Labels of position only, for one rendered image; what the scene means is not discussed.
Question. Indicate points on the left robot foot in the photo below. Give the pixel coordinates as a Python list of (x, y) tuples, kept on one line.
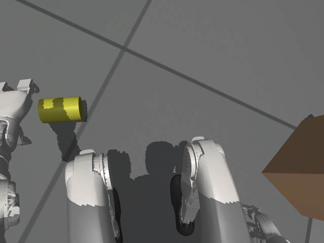
[(119, 238)]

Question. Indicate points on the right robot hand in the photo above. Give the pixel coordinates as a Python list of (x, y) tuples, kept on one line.
[(263, 228)]

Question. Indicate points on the left robot arm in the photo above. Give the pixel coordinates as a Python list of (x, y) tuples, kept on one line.
[(9, 199)]

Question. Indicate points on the right robot foot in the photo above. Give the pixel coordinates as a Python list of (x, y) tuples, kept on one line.
[(176, 198)]

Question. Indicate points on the left robot hand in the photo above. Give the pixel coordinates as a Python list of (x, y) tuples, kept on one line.
[(15, 104)]

